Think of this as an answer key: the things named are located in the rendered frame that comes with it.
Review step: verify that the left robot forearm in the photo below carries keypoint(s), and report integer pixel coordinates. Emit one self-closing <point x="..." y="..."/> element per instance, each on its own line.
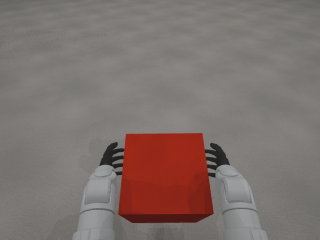
<point x="96" y="217"/>

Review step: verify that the robot left hand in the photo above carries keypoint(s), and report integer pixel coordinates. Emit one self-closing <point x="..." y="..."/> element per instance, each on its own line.
<point x="108" y="159"/>

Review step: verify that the robot right hand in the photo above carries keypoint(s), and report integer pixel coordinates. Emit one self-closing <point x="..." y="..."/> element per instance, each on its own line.
<point x="219" y="160"/>

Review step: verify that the carton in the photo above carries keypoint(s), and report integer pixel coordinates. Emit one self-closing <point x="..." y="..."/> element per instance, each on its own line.
<point x="165" y="179"/>

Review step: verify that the right robot forearm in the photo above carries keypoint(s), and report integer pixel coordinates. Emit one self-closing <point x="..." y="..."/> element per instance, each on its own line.
<point x="240" y="215"/>

